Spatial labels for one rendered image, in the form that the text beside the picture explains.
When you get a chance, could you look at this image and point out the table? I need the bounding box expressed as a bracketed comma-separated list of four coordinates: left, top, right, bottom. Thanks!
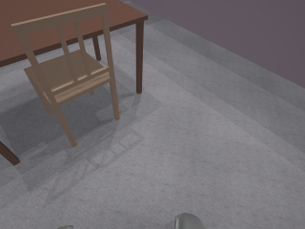
[0, 0, 149, 166]

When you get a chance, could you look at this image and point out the chair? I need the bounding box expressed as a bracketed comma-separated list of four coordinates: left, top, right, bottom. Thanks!
[10, 3, 120, 148]

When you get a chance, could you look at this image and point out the robot right thigh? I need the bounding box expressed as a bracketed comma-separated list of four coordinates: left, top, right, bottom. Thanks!
[174, 213, 206, 229]

